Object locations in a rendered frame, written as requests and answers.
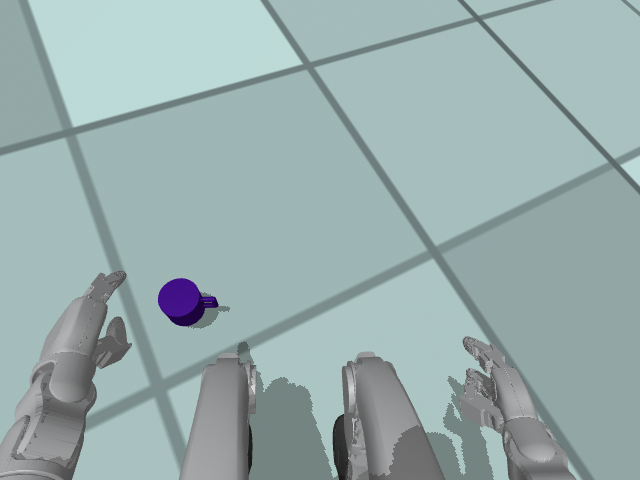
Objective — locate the right robot arm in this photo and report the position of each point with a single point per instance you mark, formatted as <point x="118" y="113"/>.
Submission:
<point x="532" y="453"/>

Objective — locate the right robot hand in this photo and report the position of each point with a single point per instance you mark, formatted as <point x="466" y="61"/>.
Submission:
<point x="504" y="395"/>

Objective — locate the left robot hand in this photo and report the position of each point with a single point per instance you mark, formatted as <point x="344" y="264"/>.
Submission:
<point x="78" y="328"/>

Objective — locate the mug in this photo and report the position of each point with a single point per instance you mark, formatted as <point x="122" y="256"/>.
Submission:
<point x="182" y="302"/>

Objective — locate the left robot arm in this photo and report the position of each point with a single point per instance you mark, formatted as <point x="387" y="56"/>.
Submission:
<point x="46" y="440"/>

